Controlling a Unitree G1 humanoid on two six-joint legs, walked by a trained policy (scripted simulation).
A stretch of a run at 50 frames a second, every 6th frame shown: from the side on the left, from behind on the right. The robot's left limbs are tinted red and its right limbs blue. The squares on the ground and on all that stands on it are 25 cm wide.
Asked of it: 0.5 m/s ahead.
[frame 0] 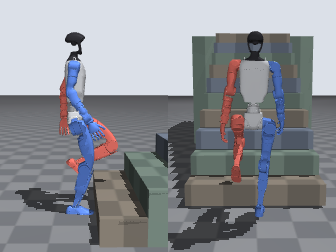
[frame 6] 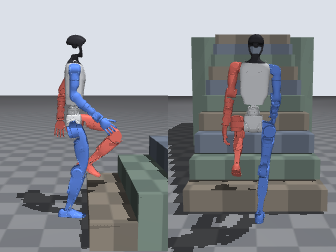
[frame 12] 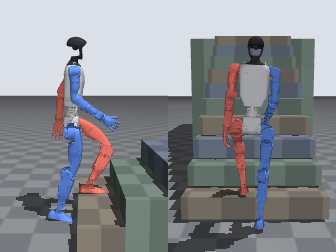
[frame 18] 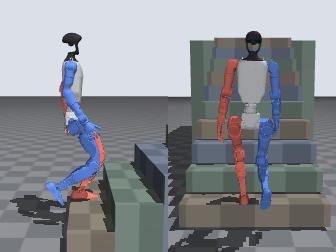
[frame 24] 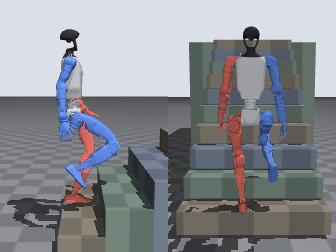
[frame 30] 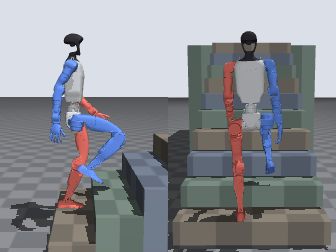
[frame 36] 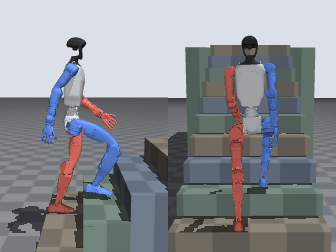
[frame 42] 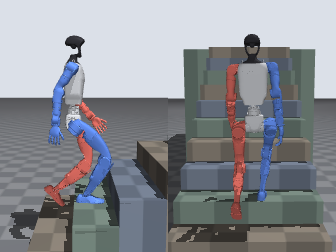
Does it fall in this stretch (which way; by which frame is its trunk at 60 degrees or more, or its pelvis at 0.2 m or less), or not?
no
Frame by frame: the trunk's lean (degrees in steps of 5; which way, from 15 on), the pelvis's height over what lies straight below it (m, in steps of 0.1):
0: 0, 0.8
6: 5, 0.8
12: 5, 0.8
18: 5, 0.7
24: 5, 0.8
30: 0, 0.8
36: 5, 0.8
42: 0, 0.8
